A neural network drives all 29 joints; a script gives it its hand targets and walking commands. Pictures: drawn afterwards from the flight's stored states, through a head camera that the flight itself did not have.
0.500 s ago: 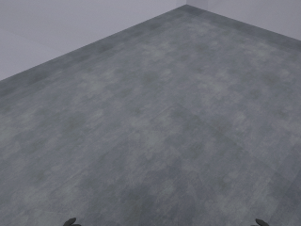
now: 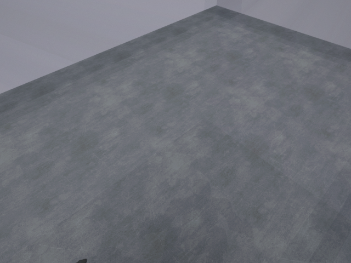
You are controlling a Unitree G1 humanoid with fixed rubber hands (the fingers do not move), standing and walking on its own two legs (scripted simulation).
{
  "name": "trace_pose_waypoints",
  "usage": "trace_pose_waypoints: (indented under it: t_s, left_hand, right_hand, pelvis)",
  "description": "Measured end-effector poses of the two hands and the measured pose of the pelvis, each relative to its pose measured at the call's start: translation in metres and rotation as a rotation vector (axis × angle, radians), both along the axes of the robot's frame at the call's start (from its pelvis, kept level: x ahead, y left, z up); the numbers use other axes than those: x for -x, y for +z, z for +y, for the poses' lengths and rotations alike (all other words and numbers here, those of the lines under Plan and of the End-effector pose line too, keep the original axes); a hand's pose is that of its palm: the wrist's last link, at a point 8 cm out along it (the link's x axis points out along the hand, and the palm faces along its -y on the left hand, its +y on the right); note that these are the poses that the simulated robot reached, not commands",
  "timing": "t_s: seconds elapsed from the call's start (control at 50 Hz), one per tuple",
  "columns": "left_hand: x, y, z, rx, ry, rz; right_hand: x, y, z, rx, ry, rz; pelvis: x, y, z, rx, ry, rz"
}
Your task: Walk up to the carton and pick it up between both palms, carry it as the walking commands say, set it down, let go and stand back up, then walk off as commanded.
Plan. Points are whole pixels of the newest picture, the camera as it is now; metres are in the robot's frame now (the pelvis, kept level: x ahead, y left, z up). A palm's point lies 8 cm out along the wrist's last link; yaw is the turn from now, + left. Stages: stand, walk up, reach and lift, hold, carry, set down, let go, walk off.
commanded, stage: stand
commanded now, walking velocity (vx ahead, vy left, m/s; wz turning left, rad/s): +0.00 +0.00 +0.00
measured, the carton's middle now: out of the picture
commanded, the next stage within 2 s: walk up in 1.12 s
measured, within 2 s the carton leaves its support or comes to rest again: neither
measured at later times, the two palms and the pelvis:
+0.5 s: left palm out of the picture +0.08 +0.29 -0.12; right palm out of the picture +0.09 -0.29 -0.12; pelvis +0.01 +0.00 +0.00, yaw +0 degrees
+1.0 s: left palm out of the picture +0.08 +0.29 -0.12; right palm out of the picture +0.09 -0.29 -0.12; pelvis +0.01 +0.00 +0.00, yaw +1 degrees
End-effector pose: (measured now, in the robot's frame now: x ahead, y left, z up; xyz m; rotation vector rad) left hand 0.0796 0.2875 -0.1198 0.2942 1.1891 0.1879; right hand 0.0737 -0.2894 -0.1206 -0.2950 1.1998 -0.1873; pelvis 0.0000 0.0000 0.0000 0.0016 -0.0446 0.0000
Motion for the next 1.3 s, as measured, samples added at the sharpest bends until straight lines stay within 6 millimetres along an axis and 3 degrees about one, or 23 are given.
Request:
trace_pose_waypoints:
  t_s: [0.4, 0.76, 1.3]
  left_hand:
    - [-0.007, 0.002, 0.0, 0.004, 0.011, -0.011]
    - [0.001, 0.003, 0.005, -0.01, 0.026, 0.017]
    - [-0.006, 0.002, 0.002, 0.0, 0.024, -0.004]
  right_hand:
    - [-0.016, 0.003, 0.002, 0.004, 0.019, -0.02]
    - [-0.017, 0.003, 0.0, 0.008, 0.019, -0.016]
    - [-0.015, 0.004, 0.001, 0.011, 0.017, -0.007]
  pelvis:
    - [-0.005, 0.001, 0.0, 0.002, 0.005, 0.0]
    - [-0.007, 0.002, -0.001, 0.003, 0.008, 0.002]
    - [-0.009, 0.002, -0.001, 0.002, 0.009, 0.001]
